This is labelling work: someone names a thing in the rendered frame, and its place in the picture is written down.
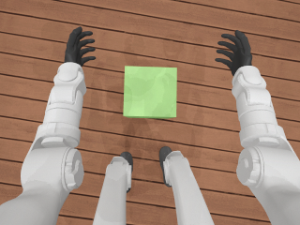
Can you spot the robot left thigh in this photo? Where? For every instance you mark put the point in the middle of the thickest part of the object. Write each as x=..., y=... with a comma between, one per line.
x=112, y=203

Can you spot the robot right forearm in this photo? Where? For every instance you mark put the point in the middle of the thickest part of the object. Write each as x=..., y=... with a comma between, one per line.
x=256, y=114

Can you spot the robot right thigh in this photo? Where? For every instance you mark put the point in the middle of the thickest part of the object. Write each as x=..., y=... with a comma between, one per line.
x=190, y=205

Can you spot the robot left hand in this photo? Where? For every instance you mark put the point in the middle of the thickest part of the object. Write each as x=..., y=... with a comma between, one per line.
x=74, y=52

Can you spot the robot thigh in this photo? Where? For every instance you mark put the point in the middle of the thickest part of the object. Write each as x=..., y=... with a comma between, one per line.
x=190, y=205
x=112, y=203

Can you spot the robot left forearm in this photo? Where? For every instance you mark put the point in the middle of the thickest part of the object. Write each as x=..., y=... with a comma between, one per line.
x=60, y=127

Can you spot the left robot upper arm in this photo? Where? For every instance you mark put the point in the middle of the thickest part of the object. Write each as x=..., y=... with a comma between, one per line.
x=48, y=176

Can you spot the robot right hand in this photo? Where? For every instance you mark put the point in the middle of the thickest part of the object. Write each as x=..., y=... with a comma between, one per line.
x=241, y=52

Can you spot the carton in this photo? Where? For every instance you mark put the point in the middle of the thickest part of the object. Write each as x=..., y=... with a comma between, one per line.
x=150, y=92

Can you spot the right robot upper arm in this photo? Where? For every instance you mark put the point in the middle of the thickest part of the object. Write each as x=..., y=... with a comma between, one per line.
x=273, y=176

